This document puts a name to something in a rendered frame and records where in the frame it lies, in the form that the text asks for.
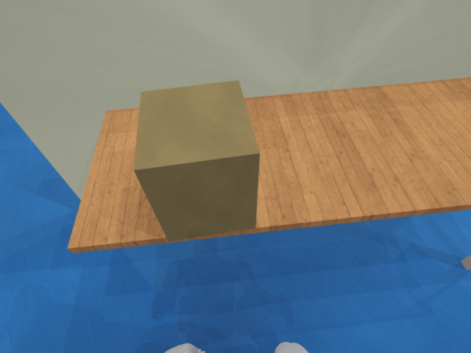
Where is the carton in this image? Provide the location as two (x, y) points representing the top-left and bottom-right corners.
(134, 80), (260, 241)

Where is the table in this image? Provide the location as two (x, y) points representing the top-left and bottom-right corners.
(68, 77), (471, 270)

